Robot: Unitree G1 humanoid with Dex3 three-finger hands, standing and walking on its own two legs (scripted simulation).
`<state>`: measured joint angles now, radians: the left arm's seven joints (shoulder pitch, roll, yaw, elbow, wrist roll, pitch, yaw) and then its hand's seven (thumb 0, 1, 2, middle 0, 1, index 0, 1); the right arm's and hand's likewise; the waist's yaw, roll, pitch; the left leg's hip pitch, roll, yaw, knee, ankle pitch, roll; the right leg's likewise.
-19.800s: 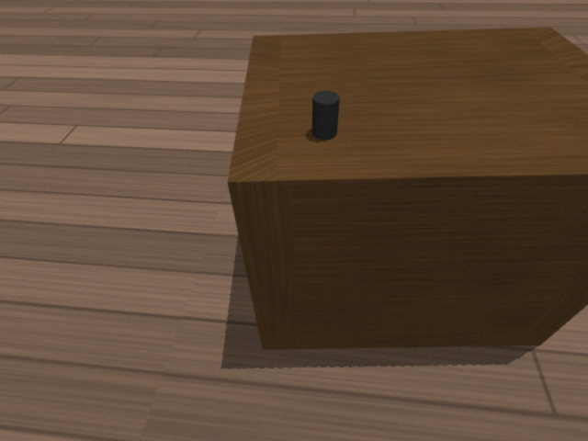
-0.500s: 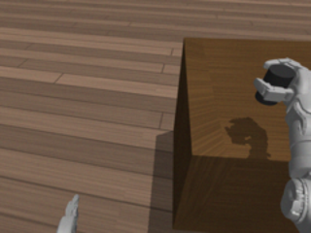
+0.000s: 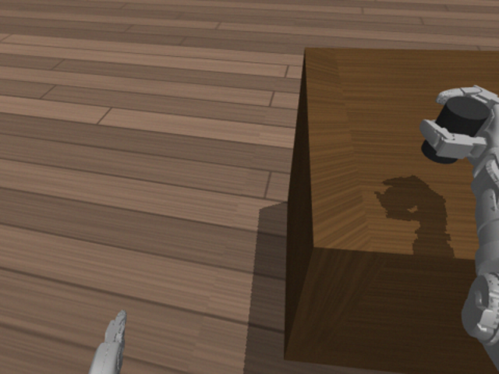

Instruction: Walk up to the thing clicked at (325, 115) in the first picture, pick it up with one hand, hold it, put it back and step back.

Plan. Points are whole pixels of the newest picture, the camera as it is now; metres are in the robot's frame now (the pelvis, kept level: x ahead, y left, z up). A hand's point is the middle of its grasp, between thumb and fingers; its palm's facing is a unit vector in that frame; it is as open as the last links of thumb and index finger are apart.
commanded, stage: crouch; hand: right
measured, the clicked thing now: (452, 131) +0.46 -0.26 +0.18
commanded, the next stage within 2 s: lower in 0.06 s
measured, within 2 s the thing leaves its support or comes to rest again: rests again in 1.26 s
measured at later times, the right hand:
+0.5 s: hand (435, 144) +0.47 -0.25 +0.14, palm faces +0.24 +0.97 +0.03, open 7.6 cm
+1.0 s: hand (428, 154) +0.48 -0.26 +0.10, palm faces +0.24 +0.97 +0.03, open 7.6 cm
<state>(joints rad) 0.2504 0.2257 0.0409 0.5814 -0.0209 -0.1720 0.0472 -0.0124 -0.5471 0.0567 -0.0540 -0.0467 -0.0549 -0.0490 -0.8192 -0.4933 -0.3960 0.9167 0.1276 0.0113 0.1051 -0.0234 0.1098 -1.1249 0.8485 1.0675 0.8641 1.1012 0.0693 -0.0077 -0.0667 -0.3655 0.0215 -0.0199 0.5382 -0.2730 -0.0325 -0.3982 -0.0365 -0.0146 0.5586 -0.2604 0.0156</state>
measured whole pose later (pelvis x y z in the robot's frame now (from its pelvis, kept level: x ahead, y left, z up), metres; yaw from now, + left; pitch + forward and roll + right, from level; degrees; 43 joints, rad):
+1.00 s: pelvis +0.01 -0.01 -0.02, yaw +1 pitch +13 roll +2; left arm 0.26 0.23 0.02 0.45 0.00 -0.13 0.03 -0.01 -0.54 0.05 -0.06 -0.05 -0.06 -0.05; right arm -0.81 -0.54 -0.45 1.09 0.12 -0.21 0.13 -0.02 0.11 -1.13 0.85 1.07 0.87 1.10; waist 0.13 0.01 -0.10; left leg -0.57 0.01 -0.02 0.68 -0.34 -0.04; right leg -0.62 -0.05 -0.01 0.74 -0.35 0.01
